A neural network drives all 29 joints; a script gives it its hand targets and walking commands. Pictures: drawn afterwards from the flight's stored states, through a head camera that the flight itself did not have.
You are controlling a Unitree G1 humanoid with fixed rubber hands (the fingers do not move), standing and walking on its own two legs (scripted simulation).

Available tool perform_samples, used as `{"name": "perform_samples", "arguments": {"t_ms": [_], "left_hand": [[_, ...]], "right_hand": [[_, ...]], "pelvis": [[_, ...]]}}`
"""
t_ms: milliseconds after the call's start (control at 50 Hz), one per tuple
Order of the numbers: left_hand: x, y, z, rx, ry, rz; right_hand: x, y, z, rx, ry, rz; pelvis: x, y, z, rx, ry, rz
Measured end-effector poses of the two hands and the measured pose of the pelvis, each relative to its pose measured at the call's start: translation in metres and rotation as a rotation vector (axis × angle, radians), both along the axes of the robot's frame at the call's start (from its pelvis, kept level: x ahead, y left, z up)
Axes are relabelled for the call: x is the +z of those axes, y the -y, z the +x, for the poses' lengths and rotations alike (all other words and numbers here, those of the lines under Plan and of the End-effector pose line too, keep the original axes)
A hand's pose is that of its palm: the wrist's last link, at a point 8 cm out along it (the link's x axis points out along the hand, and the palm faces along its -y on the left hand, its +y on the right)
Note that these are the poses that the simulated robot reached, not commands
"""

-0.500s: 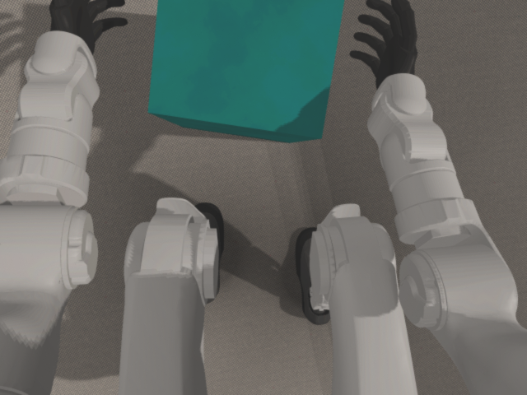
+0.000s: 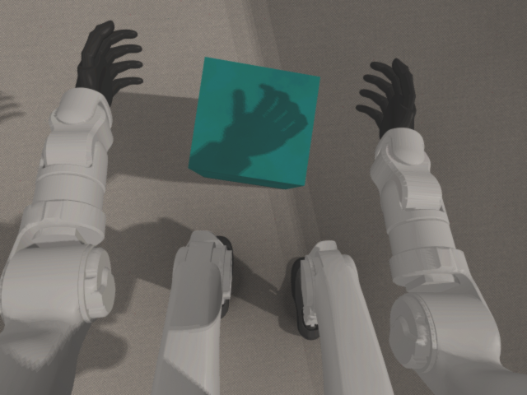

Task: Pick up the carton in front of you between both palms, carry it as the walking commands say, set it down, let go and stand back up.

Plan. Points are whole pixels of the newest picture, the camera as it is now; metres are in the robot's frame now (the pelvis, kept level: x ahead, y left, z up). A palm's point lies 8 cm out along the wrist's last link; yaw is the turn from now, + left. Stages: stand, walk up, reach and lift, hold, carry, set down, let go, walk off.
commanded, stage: set down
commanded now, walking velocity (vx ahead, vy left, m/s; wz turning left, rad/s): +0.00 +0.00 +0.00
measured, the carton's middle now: (252, 135) +0.50 +0.06 -0.39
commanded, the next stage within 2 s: let go in 0.36 s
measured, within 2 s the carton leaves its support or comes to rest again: neither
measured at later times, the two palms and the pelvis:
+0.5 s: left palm (4, 41) +0.47 +0.28 +0.03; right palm (474, 100) +0.47 -0.13 +0.03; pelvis +0.03 +0.01 +0.13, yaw +3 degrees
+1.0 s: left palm out of the picture +0.32 +0.26 +0.15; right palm out of the picture +0.34 -0.20 +0.16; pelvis +0.11 +0.00 +0.24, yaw +6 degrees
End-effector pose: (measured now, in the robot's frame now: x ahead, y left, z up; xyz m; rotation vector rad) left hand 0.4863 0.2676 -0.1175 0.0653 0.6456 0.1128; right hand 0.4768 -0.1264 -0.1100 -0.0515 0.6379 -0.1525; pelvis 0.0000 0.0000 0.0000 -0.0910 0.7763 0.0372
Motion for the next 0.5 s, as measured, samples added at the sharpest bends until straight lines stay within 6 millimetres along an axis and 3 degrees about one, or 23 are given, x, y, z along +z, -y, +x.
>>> {"name": "perform_samples", "arguments": {"t_ms": [320,500], "left_hand": [[0.104,-0.005,0.001,-0.022,-0.006,-0.002],[0.144,-0.011,-0.012,-0.009,-0.037,0.037]], "right_hand": [[0.103,0.003,-0.003,-0.002,0.000,-0.001],[0.143,0.003,-0.011,0.056,-0.024,-0.029]], "pelvis": [[0.090,-0.008,0.019,0.028,0.020,0.008],[0.132,-0.012,0.032,0.037,0.052,0.019]]}}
